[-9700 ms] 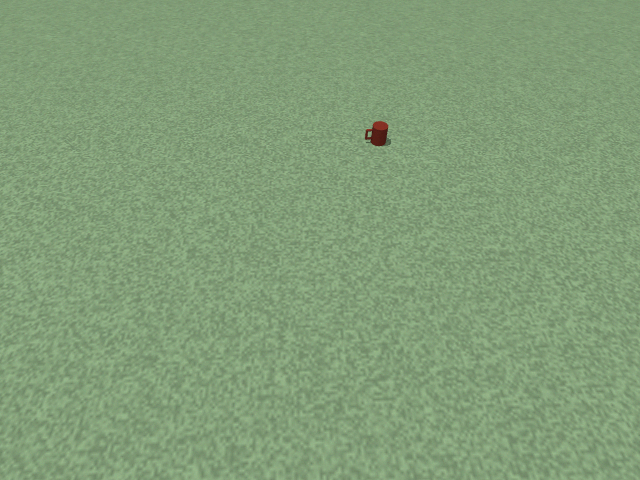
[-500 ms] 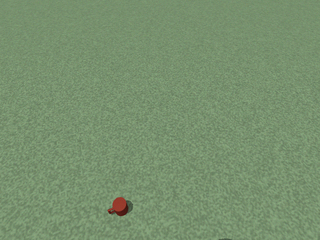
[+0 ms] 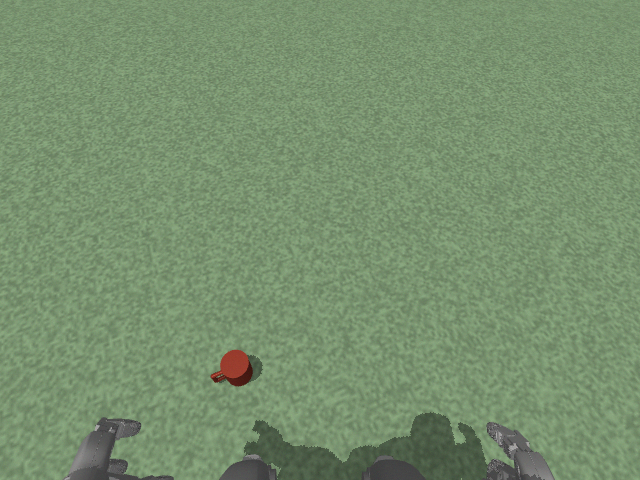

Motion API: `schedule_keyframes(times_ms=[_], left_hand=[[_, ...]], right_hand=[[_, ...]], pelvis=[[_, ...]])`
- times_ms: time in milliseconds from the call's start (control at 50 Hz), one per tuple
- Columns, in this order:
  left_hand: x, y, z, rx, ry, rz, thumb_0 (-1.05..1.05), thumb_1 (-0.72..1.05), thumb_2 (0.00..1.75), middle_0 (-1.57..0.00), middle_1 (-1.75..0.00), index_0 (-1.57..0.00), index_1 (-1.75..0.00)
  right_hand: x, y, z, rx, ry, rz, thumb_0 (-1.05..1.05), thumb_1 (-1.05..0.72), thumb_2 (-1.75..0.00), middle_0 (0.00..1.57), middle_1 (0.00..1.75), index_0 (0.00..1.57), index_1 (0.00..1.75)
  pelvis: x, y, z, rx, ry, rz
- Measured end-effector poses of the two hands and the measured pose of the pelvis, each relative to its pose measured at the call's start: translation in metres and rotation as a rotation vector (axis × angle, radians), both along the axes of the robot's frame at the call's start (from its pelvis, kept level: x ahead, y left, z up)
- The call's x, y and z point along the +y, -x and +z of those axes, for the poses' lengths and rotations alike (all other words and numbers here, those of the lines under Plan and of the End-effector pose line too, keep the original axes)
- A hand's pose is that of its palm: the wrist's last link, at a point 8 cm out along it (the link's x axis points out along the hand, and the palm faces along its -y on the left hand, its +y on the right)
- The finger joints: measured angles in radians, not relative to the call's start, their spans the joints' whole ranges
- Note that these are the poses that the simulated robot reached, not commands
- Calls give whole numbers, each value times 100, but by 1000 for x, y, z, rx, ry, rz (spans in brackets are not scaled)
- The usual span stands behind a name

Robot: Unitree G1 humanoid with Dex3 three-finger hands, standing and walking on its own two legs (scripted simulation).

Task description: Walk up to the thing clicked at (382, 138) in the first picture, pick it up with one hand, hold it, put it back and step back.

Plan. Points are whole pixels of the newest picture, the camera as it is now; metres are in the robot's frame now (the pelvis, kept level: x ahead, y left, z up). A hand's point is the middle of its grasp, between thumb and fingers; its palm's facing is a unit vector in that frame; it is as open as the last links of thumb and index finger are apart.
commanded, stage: rise first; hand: left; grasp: from above
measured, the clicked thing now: (231, 370) +0.42 +0.23 -0.69
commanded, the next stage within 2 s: none
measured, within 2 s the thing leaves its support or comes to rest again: neither
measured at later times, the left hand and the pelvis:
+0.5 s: hand (156, 460) +0.17 +0.27 -0.29, palm faces -0.38 -0.67 -0.63, open 13.9 cm; pelvis -0.03 +0.00 -0.13, yaw +0 degrees
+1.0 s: hand (188, 405) +0.29 +0.28 -0.46, palm faces -0.48 -0.22 -0.85, open 14.0 cm; pelvis -0.09 +0.00 -0.31, yaw -3 degrees
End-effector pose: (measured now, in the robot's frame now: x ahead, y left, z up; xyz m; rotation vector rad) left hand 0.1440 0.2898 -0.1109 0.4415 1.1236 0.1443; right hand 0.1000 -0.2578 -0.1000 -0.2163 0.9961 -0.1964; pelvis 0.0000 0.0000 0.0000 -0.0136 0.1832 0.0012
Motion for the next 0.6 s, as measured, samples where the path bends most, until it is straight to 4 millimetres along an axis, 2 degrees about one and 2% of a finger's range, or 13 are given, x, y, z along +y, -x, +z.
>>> schedule_keyframes(times_ms=[140,260,340,400,480,600], left_hand=[[1,9,-22,-21,-36,-58,0,-45,100,-8,-108,-9,-107],[2,15,-37,-8,-75,-103,0,-51,100,-8,-108,-8,-107],[6,9,-59,6,-121,-165,0,-52,100,-8,-108,-9,-108],[10,-3,-83,-1,-168,-238,0,-52,100,-8,-108,-9,-108],[9,-29,-118,-54,-237,-357,0,-52,100,-8,-108,-9,-108],[3,-69,-168,-140,-345,-506,0,-52,100,-8,-109,-8,-108]], right_hand=[[5,-27,-17,-83,24,42,1,-89,-89,21,30,21,30],[14,-49,-29,-151,25,80,1,-88,-89,21,30,21,30],[18,-58,-45,-187,28,115,1,-88,-89,21,30,21,30],[17,-62,-66,-201,33,142,0,-88,-89,21,30,21,30],[10,-62,-105,-191,41,156,0,-87,-89,21,30,21,30],[-2,-44,-174,-112,43,142,0,-87,-89,21,30,21,30]], pelvis=[[4,4,-28,62,11,3],[5,6,-47,108,20,9],[5,11,-66,158,24,12],[4,16,-88,209,24,12],[3,24,-124,275,24,9],[1,41,-179,352,27,2]])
